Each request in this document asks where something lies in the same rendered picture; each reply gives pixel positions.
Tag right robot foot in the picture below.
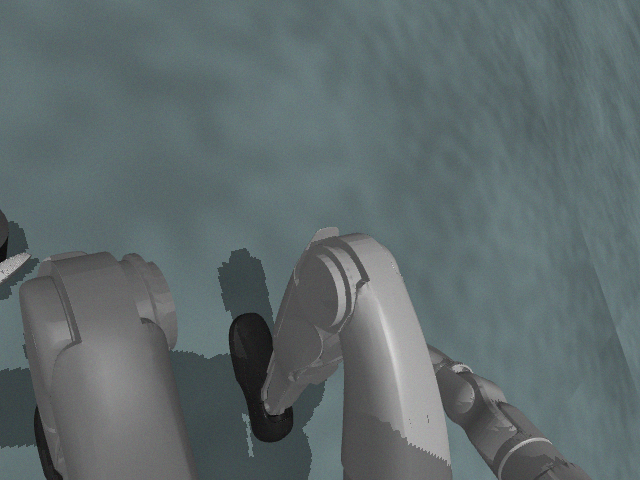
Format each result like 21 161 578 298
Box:
229 313 293 443

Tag left robot foot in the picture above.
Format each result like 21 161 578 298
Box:
34 406 63 480

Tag right robot arm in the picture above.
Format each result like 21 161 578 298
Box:
436 361 592 480

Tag right robot hand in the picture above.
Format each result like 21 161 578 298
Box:
426 343 454 375

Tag can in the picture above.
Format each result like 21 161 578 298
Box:
0 210 9 263

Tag left robot hand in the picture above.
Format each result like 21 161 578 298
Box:
0 253 32 286

